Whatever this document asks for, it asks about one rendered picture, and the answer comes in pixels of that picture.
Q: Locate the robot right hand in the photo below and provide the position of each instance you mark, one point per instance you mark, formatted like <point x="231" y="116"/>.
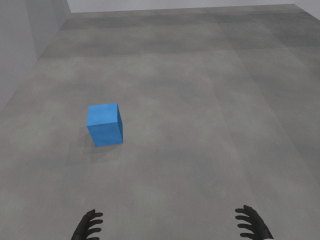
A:
<point x="258" y="227"/>

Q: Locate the carton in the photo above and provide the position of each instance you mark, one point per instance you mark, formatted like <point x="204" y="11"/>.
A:
<point x="105" y="125"/>

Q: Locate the robot left hand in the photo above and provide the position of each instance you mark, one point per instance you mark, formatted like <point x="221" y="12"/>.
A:
<point x="82" y="231"/>

